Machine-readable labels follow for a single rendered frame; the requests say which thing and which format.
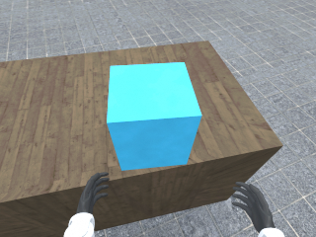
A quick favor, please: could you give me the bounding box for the pedestal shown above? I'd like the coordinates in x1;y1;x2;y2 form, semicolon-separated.
0;40;283;237

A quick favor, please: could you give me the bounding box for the carton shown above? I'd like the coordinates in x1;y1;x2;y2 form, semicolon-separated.
107;62;202;171

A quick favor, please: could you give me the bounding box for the robot left forearm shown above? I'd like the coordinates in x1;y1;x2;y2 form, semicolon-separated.
63;212;95;237

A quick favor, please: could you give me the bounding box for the robot right hand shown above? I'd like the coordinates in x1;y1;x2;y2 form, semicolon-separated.
232;182;276;233

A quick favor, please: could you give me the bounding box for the robot right forearm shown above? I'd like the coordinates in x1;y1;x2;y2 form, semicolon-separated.
258;227;285;237

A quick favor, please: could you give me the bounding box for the robot left hand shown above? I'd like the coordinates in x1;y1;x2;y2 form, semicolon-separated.
76;172;109;214

